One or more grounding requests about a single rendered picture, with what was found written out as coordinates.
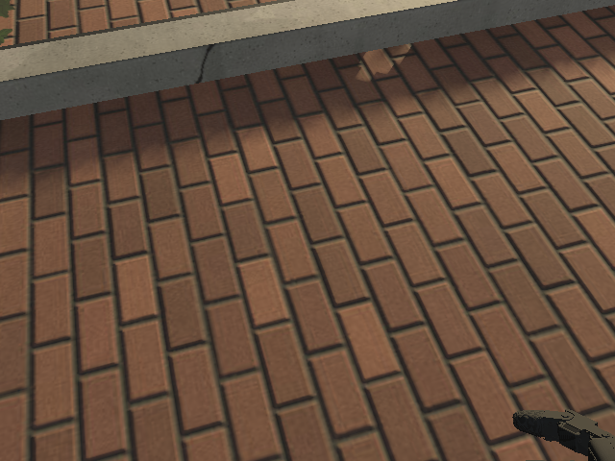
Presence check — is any right robot hand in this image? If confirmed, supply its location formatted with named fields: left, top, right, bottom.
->
left=512, top=409, right=615, bottom=461

